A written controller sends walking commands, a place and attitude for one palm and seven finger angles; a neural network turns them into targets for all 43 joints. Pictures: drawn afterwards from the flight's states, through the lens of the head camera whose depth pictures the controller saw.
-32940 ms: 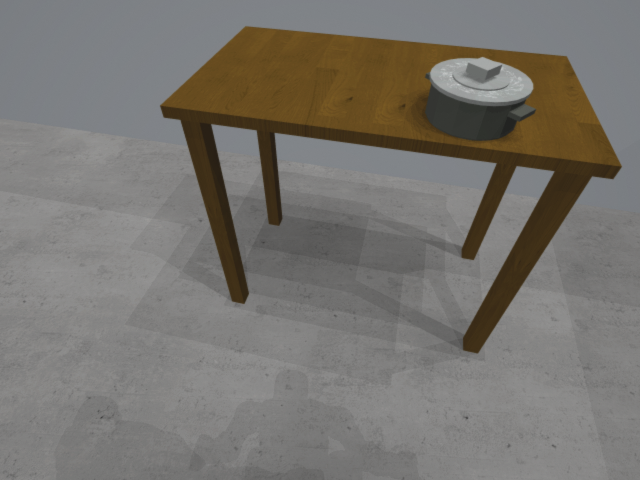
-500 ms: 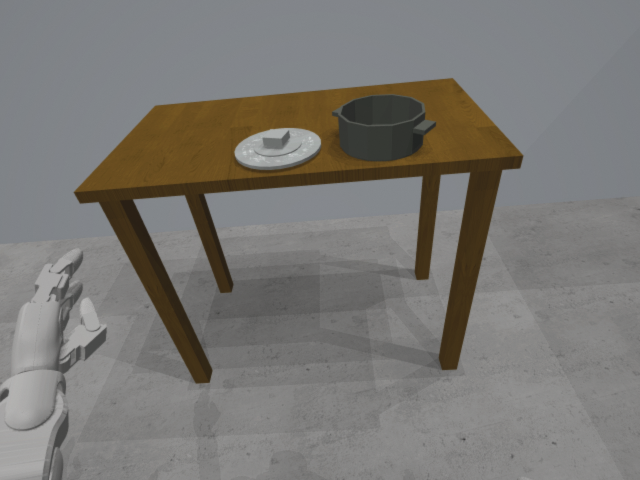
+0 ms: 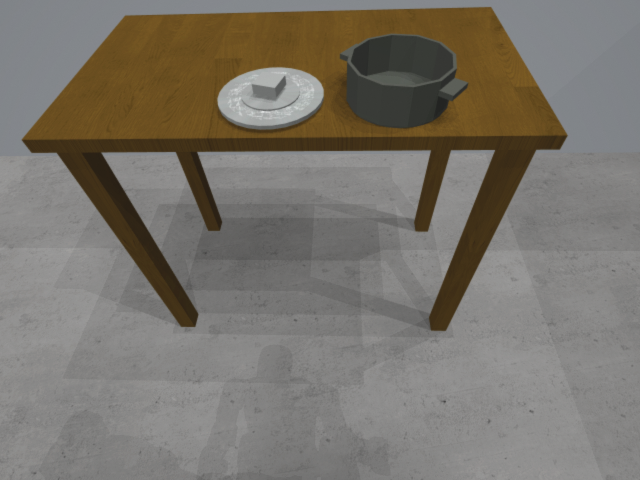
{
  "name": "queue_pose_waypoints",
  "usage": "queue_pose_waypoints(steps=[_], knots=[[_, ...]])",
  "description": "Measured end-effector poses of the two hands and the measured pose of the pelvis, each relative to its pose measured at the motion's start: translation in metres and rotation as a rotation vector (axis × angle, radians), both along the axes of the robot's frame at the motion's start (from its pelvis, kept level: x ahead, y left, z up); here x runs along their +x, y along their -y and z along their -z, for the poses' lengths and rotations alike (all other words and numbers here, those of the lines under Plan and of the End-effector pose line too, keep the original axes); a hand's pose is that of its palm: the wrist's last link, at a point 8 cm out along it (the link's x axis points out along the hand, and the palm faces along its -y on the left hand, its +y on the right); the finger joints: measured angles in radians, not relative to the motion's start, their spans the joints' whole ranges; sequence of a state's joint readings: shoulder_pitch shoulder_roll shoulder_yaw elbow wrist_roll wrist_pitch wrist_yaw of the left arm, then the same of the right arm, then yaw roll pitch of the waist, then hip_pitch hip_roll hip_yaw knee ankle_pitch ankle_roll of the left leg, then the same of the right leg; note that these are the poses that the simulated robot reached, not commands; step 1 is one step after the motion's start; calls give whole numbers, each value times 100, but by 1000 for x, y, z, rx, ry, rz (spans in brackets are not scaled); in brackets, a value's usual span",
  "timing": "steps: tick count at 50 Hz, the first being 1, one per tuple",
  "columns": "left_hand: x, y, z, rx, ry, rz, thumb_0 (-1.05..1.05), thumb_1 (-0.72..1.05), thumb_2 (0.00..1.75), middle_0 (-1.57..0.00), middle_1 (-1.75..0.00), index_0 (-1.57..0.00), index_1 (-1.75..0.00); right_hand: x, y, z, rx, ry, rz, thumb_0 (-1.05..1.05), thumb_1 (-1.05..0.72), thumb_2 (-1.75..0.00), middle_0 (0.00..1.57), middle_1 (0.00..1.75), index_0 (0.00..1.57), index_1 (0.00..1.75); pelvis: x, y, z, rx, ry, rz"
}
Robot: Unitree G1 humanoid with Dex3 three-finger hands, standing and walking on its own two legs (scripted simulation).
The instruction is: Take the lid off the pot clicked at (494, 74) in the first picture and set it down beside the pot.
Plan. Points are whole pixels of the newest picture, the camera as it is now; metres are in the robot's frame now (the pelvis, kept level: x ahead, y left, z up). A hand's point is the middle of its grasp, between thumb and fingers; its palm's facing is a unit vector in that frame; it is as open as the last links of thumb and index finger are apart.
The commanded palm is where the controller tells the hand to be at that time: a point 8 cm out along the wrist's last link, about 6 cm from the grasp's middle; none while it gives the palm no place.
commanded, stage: let the arm hang, fingers relaxed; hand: left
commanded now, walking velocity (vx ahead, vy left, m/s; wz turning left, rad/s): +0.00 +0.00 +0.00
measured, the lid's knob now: (269, 84) +0.76 +0.13 +0.09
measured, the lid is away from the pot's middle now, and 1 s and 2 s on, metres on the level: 0.24 0.24 0.24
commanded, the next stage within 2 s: look to check the result in 0.50 s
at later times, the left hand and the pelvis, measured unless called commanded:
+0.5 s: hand out of the picture +0.00 +0.19 -0.17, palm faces +0.01 -0.98 -0.20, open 7.3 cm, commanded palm none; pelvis -0.01 +0.03 +0.01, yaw -1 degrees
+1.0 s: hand out of the picture -0.06 +0.17 -0.17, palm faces +0.03 -0.99 -0.14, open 7.4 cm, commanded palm none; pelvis -0.03 +0.03 +0.01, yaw -1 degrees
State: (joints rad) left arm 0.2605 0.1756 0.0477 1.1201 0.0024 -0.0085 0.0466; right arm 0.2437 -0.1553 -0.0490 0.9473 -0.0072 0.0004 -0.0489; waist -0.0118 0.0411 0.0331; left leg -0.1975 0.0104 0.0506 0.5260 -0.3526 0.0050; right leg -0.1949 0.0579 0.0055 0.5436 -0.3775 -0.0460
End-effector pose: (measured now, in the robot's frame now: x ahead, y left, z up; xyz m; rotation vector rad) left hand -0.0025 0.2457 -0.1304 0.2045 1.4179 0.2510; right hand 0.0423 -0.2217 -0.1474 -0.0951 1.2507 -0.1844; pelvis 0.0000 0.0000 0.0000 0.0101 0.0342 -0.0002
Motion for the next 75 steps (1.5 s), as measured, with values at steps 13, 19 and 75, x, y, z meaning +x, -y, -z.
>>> queue_pose_waypoints(steps=[13, 19, 75], knots=[[13, 11, 10, -80, 10, 22, 1, 93, 89, -20, -30, -20, -30, -12, -10, -8, -32, -52, 27, 0, -93, -90, 20, 30, 20, 30, 7, -14, -5, -15, 33, 11], [7, 5, 10, -91, 3, 27, 1, 93, 89, -20, -30, -20, -30, -48, -22, -7, -22, -128, 42, 0, -92, -90, 20, 30, 20, 30, 2, -20, -7, -14, 46, 11], [-59, 26, 8, -136, -76, 8, 0, 90, 89, -20, -30, -20, -29, -114, -50, -6, 49, -220, 60, 0, -91, -90, 20, 30, 20, 30, -32, -23, -10, -10, 45, 9]])
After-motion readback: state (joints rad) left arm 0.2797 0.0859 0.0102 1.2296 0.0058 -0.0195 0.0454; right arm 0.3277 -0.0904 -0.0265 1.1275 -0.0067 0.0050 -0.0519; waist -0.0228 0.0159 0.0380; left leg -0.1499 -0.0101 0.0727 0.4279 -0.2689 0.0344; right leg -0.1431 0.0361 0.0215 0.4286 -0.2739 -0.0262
